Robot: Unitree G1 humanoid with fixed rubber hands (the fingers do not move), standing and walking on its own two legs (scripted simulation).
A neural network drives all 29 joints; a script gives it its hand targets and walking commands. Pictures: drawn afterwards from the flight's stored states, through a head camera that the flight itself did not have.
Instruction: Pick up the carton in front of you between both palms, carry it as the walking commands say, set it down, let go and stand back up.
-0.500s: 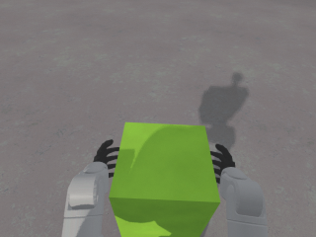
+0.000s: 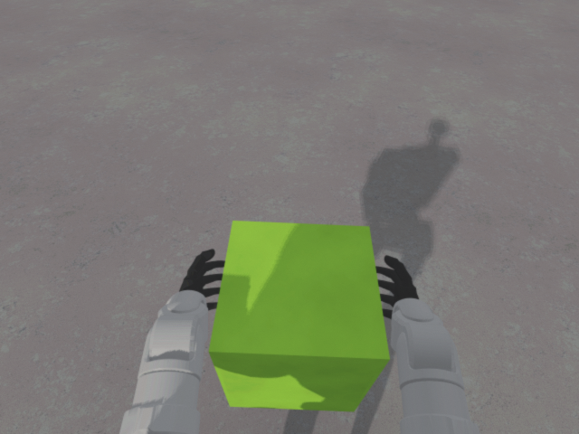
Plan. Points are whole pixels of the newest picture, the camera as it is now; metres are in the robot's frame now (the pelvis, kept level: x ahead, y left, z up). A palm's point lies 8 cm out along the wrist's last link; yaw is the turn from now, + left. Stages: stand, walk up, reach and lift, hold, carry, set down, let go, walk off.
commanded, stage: carry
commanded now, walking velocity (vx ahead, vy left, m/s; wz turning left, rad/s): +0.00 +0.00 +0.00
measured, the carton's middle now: (296, 320) +0.31 +0.00 -0.05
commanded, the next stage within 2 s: hold in 0.66 s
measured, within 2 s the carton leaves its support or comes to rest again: neither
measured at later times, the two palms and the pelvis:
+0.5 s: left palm (185, 301) +0.28 +0.16 +0.04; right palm (399, 308) +0.29 -0.14 +0.04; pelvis +0.00 +0.01 +0.00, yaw +0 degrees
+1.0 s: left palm (157, 325) +0.24 +0.19 +0.04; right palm (376, 297) +0.30 -0.11 +0.04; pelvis -0.01 -0.02 +0.01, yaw +10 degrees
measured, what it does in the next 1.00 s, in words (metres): stands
